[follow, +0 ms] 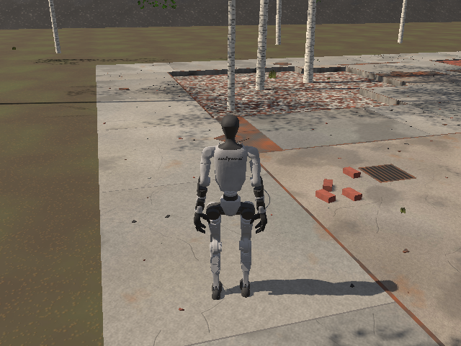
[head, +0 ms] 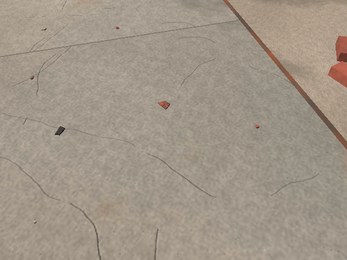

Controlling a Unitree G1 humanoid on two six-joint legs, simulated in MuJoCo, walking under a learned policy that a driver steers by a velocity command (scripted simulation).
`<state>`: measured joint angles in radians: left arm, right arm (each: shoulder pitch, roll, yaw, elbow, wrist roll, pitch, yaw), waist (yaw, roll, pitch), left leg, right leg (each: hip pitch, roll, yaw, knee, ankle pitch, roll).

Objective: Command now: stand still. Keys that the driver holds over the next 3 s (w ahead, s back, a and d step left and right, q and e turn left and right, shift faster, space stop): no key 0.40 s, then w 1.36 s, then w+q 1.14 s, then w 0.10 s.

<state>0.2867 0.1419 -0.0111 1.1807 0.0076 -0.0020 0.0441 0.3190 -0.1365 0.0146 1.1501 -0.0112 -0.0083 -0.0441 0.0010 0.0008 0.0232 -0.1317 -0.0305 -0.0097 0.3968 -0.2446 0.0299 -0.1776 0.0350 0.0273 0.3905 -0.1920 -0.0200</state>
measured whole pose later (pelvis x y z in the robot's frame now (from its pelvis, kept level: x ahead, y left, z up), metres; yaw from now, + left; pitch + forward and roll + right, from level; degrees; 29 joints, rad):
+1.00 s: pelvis +0.18 -0.05 +0.00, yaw +0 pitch +1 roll +0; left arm 0.54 0.12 0.01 1.13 0.02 -0.10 0.02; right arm 0.13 -0.19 -0.05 0.98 -0.03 -0.04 0.03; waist 0.04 0.03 0.02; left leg -0.63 0.05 0.07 0.90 -0.15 0.05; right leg 0.07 0.07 -0.05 0.20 -0.29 -0.08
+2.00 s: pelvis +0.76 -0.07 +0.00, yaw +5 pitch -1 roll -1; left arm 0.39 0.18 0.05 1.05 0.02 -0.11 0.01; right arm 0.22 -0.20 -0.06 0.96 -0.03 -0.03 0.02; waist 0.00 0.04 0.04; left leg -0.63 0.09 -0.03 1.06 -0.14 0.07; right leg -0.06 0.07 -0.18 0.26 -0.20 -0.10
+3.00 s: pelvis +1.29 +0.09 -0.01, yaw +39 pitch +1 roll -1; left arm 0.22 0.25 0.04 0.78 0.03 -0.08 0.00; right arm 0.28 -0.30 -0.07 0.81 -0.03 -0.03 0.03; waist -0.02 0.05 0.04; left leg -0.45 -0.03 -0.05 1.15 -0.34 0.07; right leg -0.27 0.02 -0.09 0.43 -0.18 -0.04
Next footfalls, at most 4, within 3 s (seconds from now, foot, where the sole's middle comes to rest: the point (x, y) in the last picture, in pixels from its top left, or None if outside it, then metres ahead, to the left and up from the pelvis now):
1.16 left None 0.45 0.03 -0.78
1.72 right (210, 202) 0.77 -0.13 -0.78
2.28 left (168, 154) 1.04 0.06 -0.78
2.82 right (169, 101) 1.41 0.05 -0.78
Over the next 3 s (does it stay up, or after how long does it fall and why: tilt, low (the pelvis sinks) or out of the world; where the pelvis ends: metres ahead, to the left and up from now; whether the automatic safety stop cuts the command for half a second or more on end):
stays up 1.29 0.09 -0.01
